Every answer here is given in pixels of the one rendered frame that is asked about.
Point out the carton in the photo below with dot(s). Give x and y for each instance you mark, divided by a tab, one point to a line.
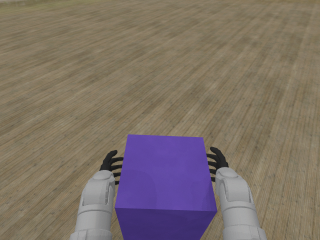
165	190

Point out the robot left hand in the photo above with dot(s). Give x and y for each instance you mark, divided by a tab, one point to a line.
108	161

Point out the right robot forearm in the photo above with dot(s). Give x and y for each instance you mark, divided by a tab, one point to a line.
237	207

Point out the left robot forearm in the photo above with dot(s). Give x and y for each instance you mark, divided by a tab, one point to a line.
96	208

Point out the robot right hand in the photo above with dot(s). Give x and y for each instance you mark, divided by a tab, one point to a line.
220	161

